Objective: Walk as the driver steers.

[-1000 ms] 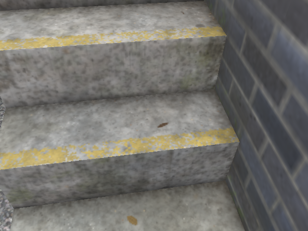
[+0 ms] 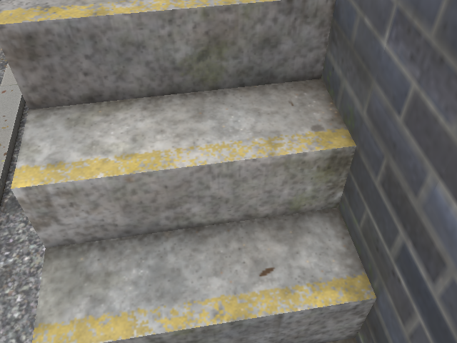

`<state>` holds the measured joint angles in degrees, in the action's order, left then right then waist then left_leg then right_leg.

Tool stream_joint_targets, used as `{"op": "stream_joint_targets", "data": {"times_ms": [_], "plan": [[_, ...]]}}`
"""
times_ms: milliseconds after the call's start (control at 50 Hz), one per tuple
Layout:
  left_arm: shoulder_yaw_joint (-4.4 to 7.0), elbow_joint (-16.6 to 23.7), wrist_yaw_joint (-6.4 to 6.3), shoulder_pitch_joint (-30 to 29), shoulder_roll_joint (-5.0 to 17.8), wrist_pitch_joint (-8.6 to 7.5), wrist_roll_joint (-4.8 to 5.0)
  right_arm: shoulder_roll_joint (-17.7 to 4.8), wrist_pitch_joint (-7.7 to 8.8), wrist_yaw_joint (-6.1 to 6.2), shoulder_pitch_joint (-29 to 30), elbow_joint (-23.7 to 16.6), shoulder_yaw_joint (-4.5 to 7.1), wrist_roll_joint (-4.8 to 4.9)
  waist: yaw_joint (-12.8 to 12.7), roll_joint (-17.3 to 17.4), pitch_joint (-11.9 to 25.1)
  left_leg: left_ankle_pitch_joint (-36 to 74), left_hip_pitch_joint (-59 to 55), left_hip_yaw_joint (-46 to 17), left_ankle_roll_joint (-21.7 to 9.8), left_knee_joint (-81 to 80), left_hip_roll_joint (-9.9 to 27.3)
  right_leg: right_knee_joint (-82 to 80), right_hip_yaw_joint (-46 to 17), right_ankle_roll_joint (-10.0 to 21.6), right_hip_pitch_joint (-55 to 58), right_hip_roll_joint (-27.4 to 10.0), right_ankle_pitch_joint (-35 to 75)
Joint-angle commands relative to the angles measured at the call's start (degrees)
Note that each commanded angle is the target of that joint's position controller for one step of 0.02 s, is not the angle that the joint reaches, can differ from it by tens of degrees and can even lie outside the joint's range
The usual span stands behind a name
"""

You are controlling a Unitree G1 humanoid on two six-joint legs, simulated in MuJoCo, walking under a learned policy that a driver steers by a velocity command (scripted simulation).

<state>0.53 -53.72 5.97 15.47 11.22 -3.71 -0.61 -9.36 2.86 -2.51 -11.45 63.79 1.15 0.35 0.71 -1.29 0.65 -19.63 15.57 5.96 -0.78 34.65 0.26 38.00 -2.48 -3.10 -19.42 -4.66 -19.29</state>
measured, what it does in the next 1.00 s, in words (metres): stands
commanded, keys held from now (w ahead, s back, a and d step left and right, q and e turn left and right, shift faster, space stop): w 1.00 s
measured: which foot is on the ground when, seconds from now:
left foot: down 0.00-1.00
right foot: down 0.00-1.00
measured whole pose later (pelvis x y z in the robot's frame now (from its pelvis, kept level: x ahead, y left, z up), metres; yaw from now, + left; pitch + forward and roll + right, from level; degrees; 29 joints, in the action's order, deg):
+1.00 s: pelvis -0.01 -0.01 +0.00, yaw -1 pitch +0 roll +1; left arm -1.0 -61.0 6.0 20.2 7.8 -2.0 -1.0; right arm -7.2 4.0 -2.7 -16.7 68.6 -1.1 0.5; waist -1.1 0.7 0.1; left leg -17.8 15.3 5.6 0.8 32.9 2.2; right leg 35.4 -2.0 -1.8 -19.1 -2.6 -16.8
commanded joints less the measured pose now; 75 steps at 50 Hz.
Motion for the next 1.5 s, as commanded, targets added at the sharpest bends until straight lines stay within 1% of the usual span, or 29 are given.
{"op": "stream_joint_targets", "data": {"times_ms": [20, 80, 100, 120, 140, 160, 220, 240, 260, 300, 360, 420, 440, 460, 480, 500, 540, 600, 660, 680, 740, 760, 820, 840, 860, 920, 1060, 1140, 1500], "plan": [[-0.43, 1.0, 1.03, 3.7, 2.7, -0.05, -0.12, -4.2, 0.22, -0.13, -1.8, -0.9, 0.17, 0.0, -0.4, 0.2, -0.1, 14.1, -1.2, -2.3, -2.1, -6.9, 1.6, -5.2, 2.8, 4.2, -0.2, 2.3, 11.9], [-0.42, 0.3, 1.31, 4.4, 3.0, 0.16, -0.12, -3.7, 0.09, -0.08, -2.2, -0.3, -0.18, -0.08, -0.4, 0.0, -0.9, 10.8, -0.9, -1.7, -1.5, -7.5, 1.4, -6.4, 2.2, 4.5, 0.0, 2.1, 11.8], [-0.34, -0.5, 1.19, 6.6, 3.4, 0.61, -0.4, -4.6, 0.21, -0.04, -3.7, 0.5, 0.12, 0.18, -0.7, 0.1, -1.4, 10.0, -1.2, -1.7, -1.2, -7.6, 1.3, -7.0, 2.3, 4.3, 0.0, 2.2, 10.1], [-0.39, -0.8, 1.2, 6.8, 3.3, 0.89, -0.47, -4.2, 0.31, -0.11, -3.8, 0.9, -0.05, 0.15, -0.7, 0.0, -2.0, 9.7, -1.2, -1.7, -1.0, -7.8, 1.3, -7.3, 2.3, 4.2, -0.4, 2.3, 9.5], [-0.44, -1.0, 1.23, 6.9, 3.2, 1.11, -0.46, -3.9, 0.37, -0.2, -3.8, 1.1, -0.19, 0.12, -0.7, 0.0, -2.2, 9.2, -1.3, -1.6, -0.9, -7.9, 1.4, -7.7, 2.2, 4.2, -0.5, 2.3, 9.3], [-0.94, -1.5, 1.24, 7.2, 2.1, 1.26, -0.34, -3.7, 0.38, -0.49, -3.4, 1.4, -0.24, 0.39, -0.7, -0.1, -3.1, 8.8, -1.4, -1.7, -0.6, -8.3, 1.4, -8.3, 2.3, 4.2, -0.8, 2.2, 9.4], [-1.02, -2.6, 1.38, 8.3, 2.8, 1.64, -0.17, -3.5, 0.35, -0.79, -4.0, 2.4, -0.53, 0.25, -0.5, -0.2, -3.0, 8.1, -2.4, -1.4, -0.2, -8.8, 1.5, -9.3, 2.2, 4.1, -0.6, 2.2, 9.6], [-0.58, -2.1, 0.91, 6.2, 3.6, 1.49, -0.94, -3.4, 1.26, -0.51, -3.9, 1.8, -0.52, 0.44, -0.8, 0.4, -1.7, 9.6, -2.1, -1.5, -0.1, -7.7, 1.5, -8.5, 2.2, 4.3, -0.1, 1.9, 10.6], [-0.46, -2.5, 0.57, 6.6, 4.1, 1.5, -0.95, -3.7, 1.75, -0.28, -3.5, 1.7, -0.52, 0.52, -0.9, 0.3, -1.2, 10.1, -2.5, -1.3, 0.0, -7.5, 1.7, -8.5, 2.1, 4.5, -0.3, 1.8, 11.2], [-0.46, -3.4, 0.25, 7.5, 4.1, 1.57, -0.82, -3.3, 2.04, -0.08, -3.8, 1.8, -0.69, 0.46, -1.0, 0.3, -1.5, 9.5, -2.1, -1.3, 0.2, -7.3, 1.8, -8.8, 1.9, 4.8, -0.6, 1.6, 11.2], [-0.6, -4.4, 0.28, 8.8, 3.6, 1.58, -0.58, -2.7, 1.89, 0.0, -4.7, 2.1, -0.87, 0.46, -1.2, 0.1, -2.0, 8.4, -1.7, -1.3, 0.4, -7.4, 1.9, -9.2, 1.4, 5.1, -1.1, 1.3, 10.7], [-0.73, -4.9, 0.48, 9.3, 3.3, 1.18, -0.6, -2.5, 1.54, 0.32, -5.0, 2.5, -1.01, 0.25, -1.2, -0.1, -2.4, 7.2, -1.5, -1.1, 0.4, -7.2, 1.9, -9.5, 1.1, 5.6, -1.5, 1.0, 10.3], [-0.85, -5.2, 0.54, 9.6, 2.8, 1.16, -0.49, -2.0, 1.27, 0.32, -5.4, 2.8, -1.09, 0.2, -1.2, 0.0, -2.6, 6.7, -1.2, -0.8, 0.6, -7.3, 1.8, -9.8, 1.0, 5.6, -1.3, 1.0, 9.7], [-0.87, -5.3, 0.55, 9.8, 2.6, 1.14, -0.43, -1.9, 1.14, 0.42, -5.4, 2.9, -1.13, 0.19, -1.3, 0.1, -2.7, 6.5, -1.0, -0.8, 0.6, -7.3, 1.7, -9.8, 0.8, 5.5, -1.2, 1.0, 9.3], [-0.85, -5.4, 0.59, 9.9, 2.7, 1.11, -0.42, -1.9, 1.08, 0.48, -5.4, 3.0, -1.17, 0.18, -1.3, -0.1, -2.8, 6.4, -0.8, -0.7, 0.6, -7.3, 1.8, -9.9, 0.8, 5.5, -1.2, 1.0, 9.0], [-0.45, -4.7, 0.34, 9.9, 3.2, 0.98, -0.49, -1.1, 1.01, 0.76, -5.7, 2.7, -1.51, 0.53, -1.5, -1.7, -2.7, 6.6, -0.3, -1.3, 0.3, -6.5, 2.1, -10.6, -0.1, 5.9, -0.5, 0.7, 8.9], [-0.32, -4.4, 0.12, 9.7, 2.9, 0.93, -0.5, -1.2, 1.01, 1.23, -5.3, 2.5, -1.61, 0.5, -1.7, -0.9, -2.8, 6.2, 0.3, -1.0, 0.5, -6.0, 2.1, -11.1, -1.3, 6.7, -0.6, -0.1, 8.4], [-0.18, -4.1, 0.11, 9.8, 2.4, 1.05, -0.56, -0.9, 1.04, 1.46, -5.6, 2.5, -1.83, 0.45, -1.9, -0.5, -3.1, 5.9, 0.8, -1.2, 0.7, -6.0, 2.2, -11.5, -1.9, 7.1, -0.9, -0.4, 7.0], [-0.05, -4.0, 0.2, 9.7, 2.2, 1.07, -0.78, -1.4, 1.3, 1.42, -5.9, 2.5, -1.85, 0.51, -1.9, -0.1, -3.0, 6.8, 0.1, -1.7, 0.1, -6.7, 2.5, -11.1, -0.8, 6.7, -1.6, 0.2, 6.9], [-0.46, -4.8, 0.48, 9.8, 1.2, 1.18, -0.75, -2.3, 1.41, 1.06, -6.0, 3.0, -1.54, 0.19, -1.8, 1.8, -3.3, 6.5, -0.6, -1.3, 0.2, -7.7, 2.2, -10.1, 0.6, 6.0, -2.5, 1.1, 6.6], [-0.61, -5.2, 0.59, 10.2, 1.3, 1.35, -0.77, -2.3, 1.4, 0.19, -6.9, 3.8, -1.47, 0.18, -1.7, 1.0, -3.7, 6.4, -1.0, -1.8, -0.3, -8.6, 2.4, -9.7, 2.5, 4.7, -2.9, 2.4, 5.7], [-0.45, -5.8, 0.4, 10.2, 1.5, 1.53, -0.47, -1.6, 1.54, -0.09, -7.6, 4.0, -1.66, -0.02, -1.8, 1.4, -3.7, 5.9, -1.3, -1.8, -0.2, -8.6, 2.5, -9.7, 2.4, 4.5, -3.1, 2.4, 4.9], [-0.61, -6.3, 0.24, 9.7, 1.3, 1.78, -0.46, -1.7, 1.82, -0.48, -7.8, 4.3, -1.78, 0.13, -1.8, 1.4, -4.0, 5.5, -0.9, -1.8, -0.1, -8.7, 2.6, -9.5, 2.6, 4.2, -3.2, 2.6, 4.8], [-0.7, -6.1, 0.2, 9.3, 1.2, 1.74, -0.57, -2.0, 1.8, -0.4, -7.7, 4.2, -1.72, 0.35, -1.8, 1.3, -3.8, 5.6, -1.0, -1.8, -0.1, -8.7, 2.6, -9.5, 2.6, 4.3, -3.2, 2.6, 5.1], [-0.81, -6.2, 0.13, 9.2, 0.9, 1.73, -0.47, -1.7, 1.59, -0.4, -7.9, 4.3, -1.77, 0.29, -1.7, 1.4, -3.9, 5.3, -0.7, -1.5, 0.1, -8.6, 2.4, -9.5, 2.6, 4.3, -3.0, 2.7, 4.9], [-0.81, -6.4, 0.07, 9.1, 1.2, 1.54, -0.36, -1.6, 1.42, -0.3, -8.3, 4.3, -1.78, 0.15, -1.8, 1.2, -4.0, 5.0, -0.2, -1.4, 0.1, -8.5, 2.5, -9.5, 2.5, 4.4, -2.9, 2.7, 5.0], [-0.76, -6.7, -0.17, 8.8, 1.2, 1.25, -0.42, -1.0, 1.41, 0.05, -9.1, 4.3, -1.78, 0.09, -1.9, 1.1, -3.9, 4.7, 0.4, -1.3, 0.1, -8.1, 2.5, -9.3, 2.2, 4.7, -2.8, 2.6, 5.5], [-0.69, -6.7, -0.09, 8.5, 1.1, 1.06, -0.41, -0.8, 1.46, 0.27, -9.3, 4.5, -1.73, 0.19, -1.9, 1.0, -3.9, 4.6, 0.2, -1.3, 0.1, -7.8, 2.7, -9.9, 1.8, 5.1, -2.9, 2.3, 5.7], [-0.59, -6.8, 0.05, 8.4, 1.2, 1.08, -0.42, -0.8, 1.43, 0.39, -9.0, 4.9, -1.72, 0.23, -2.0, 1.0, -3.7, 5.1, -0.2, -1.0, 0.3, -7.4, 2.7, -10.2, 1.4, 5.4, -2.8, 2.1, 6.4]]}}
Keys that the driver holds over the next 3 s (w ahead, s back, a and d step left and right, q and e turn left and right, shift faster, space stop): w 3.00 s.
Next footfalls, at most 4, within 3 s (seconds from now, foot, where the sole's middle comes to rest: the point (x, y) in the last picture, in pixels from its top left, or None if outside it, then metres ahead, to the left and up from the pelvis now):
none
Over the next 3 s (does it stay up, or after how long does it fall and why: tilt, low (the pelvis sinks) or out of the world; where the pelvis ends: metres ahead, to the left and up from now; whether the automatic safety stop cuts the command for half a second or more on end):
stays up -0.02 -0.01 0.00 its command is cut before an obstacle from the start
